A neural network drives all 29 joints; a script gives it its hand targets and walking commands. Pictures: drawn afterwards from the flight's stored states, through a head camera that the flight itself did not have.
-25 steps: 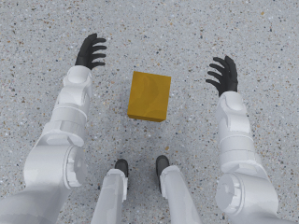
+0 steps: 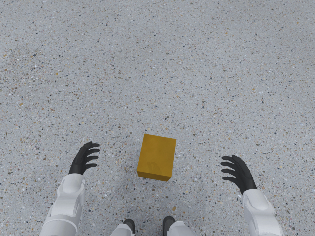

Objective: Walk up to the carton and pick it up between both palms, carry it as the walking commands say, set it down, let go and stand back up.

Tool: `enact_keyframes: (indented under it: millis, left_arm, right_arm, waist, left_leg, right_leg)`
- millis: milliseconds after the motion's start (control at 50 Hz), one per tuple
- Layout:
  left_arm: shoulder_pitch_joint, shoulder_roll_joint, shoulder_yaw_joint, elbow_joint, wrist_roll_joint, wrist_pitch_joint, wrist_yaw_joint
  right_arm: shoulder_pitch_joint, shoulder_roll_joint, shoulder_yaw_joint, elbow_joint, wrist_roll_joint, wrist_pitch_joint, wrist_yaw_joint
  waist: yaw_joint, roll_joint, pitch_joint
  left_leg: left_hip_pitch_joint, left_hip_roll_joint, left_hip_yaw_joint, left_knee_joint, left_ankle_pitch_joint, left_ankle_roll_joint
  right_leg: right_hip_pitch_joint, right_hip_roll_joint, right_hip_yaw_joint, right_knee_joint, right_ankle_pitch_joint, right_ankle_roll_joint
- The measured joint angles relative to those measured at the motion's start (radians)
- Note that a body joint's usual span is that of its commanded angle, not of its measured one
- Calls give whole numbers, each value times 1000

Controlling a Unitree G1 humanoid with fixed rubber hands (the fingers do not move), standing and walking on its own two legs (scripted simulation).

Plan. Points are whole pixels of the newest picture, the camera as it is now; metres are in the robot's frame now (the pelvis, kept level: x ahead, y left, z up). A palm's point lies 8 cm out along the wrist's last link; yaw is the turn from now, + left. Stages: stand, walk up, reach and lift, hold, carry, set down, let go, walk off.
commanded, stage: let go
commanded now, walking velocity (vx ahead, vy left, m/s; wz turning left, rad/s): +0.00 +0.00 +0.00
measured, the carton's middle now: (156, 159) +0.45 -0.02 -0.64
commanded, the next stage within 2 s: stand in 0.76 s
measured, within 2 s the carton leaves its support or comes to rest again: neither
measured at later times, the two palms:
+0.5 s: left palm (34, 218) +0.19 +0.26 -0.04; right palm (252, 215) +0.19 -0.21 -0.03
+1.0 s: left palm out of the picture +0.16 +0.30 -0.05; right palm (274, 230) +0.16 -0.27 -0.06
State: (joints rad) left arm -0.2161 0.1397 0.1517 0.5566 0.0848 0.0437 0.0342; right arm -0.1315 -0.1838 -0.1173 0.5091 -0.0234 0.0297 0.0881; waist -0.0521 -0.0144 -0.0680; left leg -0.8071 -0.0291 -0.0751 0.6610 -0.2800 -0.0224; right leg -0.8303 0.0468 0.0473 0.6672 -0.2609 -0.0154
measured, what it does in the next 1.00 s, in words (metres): stands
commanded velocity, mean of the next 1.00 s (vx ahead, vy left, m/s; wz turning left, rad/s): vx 0.00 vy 0.00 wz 0.00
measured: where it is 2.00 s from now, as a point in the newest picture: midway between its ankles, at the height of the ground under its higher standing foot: outside the picture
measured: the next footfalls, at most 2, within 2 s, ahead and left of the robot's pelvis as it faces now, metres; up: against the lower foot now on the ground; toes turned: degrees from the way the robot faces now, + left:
none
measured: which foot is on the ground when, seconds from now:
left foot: down 0.00-1.00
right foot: down 0.00-1.00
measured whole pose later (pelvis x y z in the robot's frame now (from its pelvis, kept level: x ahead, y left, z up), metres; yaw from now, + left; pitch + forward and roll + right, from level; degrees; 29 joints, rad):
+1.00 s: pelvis +0.03 +0.01 +0.03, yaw +0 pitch -1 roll +0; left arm 0.21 0.32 0.04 0.69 0.05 0.02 0.02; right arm 0.20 -0.33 -0.05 0.68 -0.04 0.03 -0.01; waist 0.00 0.02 0.01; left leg -0.18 -0.02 -0.06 0.51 -0.32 0.00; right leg -0.20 0.03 0.05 0.50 -0.29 -0.01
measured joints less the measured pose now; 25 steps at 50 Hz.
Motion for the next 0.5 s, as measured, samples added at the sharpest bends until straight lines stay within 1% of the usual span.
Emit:
enact_keyframes:
  millis: [100, 240, 380, 500]
  left_arm:
    - [141, 19, -25, -2, -29, -28, -31]
    - [313, 36, -68, -35, -51, -37, -59]
    - [414, 64, -92, -89, -71, -4, -82]
    - [456, 79, -105, -121, -86, 39, -97]
  right_arm:
    - [148, 7, 46, -22, 19, -19, -16]
    - [310, -7, 77, -61, 36, -15, -26]
    - [367, -30, 84, -76, 41, 18, -18]
    - [355, -31, 79, -66, 25, 60, -12]
  waist:
    - [6, 0, 20]
    - [18, -2, 66]
    - [40, 0, 111]
    - [55, 9, 132]
  left_leg:
    - [193, 7, 2, -74, -1, 4]
    - [443, 8, 10, -172, 2, 17]
    - [621, 0, 13, -241, 11, 31]
    - [699, -10, 17, -244, 1, 40]
  right_leg:
    - [194, 2, 3, -76, 1, -2]
    - [444, -4, 12, -176, 5, 4]
    - [625, -17, 15, -251, 14, 14]
    - [701, -28, 17, -250, 1, 21]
